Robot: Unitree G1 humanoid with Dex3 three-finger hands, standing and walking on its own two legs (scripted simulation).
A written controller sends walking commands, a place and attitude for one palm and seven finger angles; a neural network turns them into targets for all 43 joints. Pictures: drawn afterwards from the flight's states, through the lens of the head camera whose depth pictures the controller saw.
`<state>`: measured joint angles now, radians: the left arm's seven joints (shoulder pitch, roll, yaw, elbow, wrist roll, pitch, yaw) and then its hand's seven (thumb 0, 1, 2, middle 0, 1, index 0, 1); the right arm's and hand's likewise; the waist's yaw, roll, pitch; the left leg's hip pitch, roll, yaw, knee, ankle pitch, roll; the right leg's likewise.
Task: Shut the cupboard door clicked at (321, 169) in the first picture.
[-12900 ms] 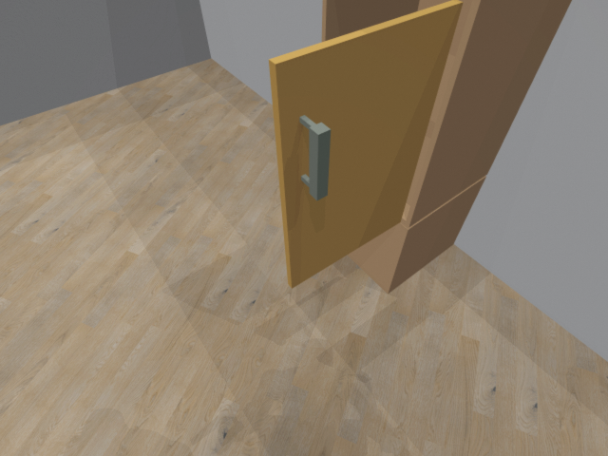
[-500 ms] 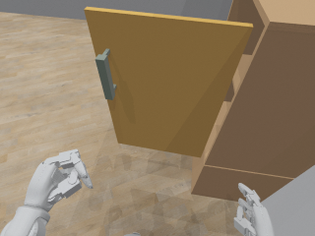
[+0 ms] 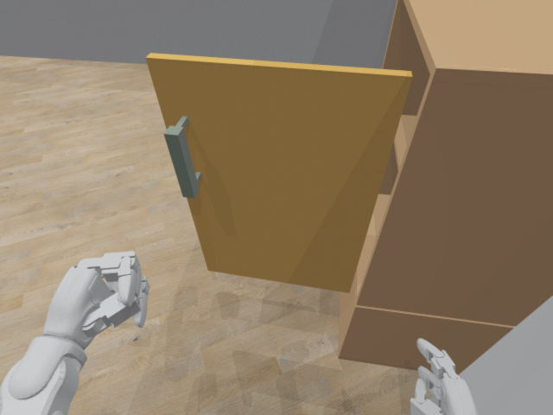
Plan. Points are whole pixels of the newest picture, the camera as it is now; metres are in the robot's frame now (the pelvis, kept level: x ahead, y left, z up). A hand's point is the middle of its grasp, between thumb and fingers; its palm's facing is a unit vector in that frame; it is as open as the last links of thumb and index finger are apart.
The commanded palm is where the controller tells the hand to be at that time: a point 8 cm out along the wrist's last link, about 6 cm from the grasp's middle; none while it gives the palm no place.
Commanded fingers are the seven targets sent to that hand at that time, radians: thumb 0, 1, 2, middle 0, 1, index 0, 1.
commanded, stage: raise the hand and make a fist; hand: left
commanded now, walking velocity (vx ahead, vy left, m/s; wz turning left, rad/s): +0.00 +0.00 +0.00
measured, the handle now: (187, 157) +0.52 +0.20 +0.10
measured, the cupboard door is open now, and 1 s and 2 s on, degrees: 88 88 88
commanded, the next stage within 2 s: bring the fist close to the handle in 0.26 s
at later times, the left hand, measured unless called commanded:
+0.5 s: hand (152, 295) +0.24 +0.18 +0.10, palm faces -0.08 -0.99 -0.08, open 3.1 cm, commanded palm +0.23 +0.22 +0.11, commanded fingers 0.00 0.90 0.90 -1.30 -1.50 -1.30 -1.50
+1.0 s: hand (172, 235) +0.34 +0.18 +0.10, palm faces -0.09 -0.99 -0.06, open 3.1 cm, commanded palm +0.32 +0.22 +0.11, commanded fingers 0.00 0.90 0.90 -1.30 -1.50 -1.30 -1.50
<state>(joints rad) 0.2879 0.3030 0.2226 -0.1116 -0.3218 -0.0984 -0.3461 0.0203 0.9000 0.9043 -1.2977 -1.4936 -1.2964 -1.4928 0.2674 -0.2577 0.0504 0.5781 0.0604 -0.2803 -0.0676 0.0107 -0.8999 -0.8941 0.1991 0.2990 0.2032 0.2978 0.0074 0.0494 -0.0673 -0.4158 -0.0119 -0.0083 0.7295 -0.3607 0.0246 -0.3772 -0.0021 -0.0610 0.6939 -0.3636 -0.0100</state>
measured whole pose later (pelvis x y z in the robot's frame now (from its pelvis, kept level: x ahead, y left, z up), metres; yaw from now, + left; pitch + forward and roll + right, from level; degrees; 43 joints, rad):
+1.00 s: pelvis +0.01 -0.01 +0.00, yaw -1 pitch +4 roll +0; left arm -0.13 0.32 0.23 0.30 -0.27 -0.12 -0.32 0.02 0.90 0.90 -1.30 -1.50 -1.30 -1.50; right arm 0.26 -0.27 0.03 0.62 0.06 -0.22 -0.08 0.01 -0.90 -0.89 0.20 0.30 0.20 0.30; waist -0.02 0.03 -0.05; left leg -0.42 -0.01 0.01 0.69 -0.35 0.01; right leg -0.40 0.00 -0.04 0.69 -0.37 -0.02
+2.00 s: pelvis +0.01 -0.01 +0.00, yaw -1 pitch +7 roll +0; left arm -0.49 0.35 0.23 0.71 -0.22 -0.20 -0.32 0.02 0.90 0.90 -1.30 -1.50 -1.30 -1.50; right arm 0.27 -0.27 0.02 0.62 0.06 -0.07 -0.06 0.01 -0.90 -0.89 0.20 0.30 0.20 0.30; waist -0.05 0.03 -0.05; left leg -0.46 -0.01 0.01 0.69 -0.35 0.02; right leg -0.44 0.00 -0.04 0.68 -0.36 -0.02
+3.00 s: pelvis -0.01 +0.00 -0.02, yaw -3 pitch +18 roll -2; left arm -1.15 0.60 0.32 1.32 -0.10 -0.24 -0.52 0.01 0.86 0.91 -1.30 -1.50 -1.30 -1.49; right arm 0.40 -0.30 0.04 0.66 0.01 -0.06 -0.05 0.00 -0.90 -0.89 0.20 0.30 0.20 0.30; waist -0.23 0.03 -0.05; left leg -0.80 0.02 0.02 0.89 -0.39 0.03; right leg -0.78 0.03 -0.03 0.84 -0.37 -0.01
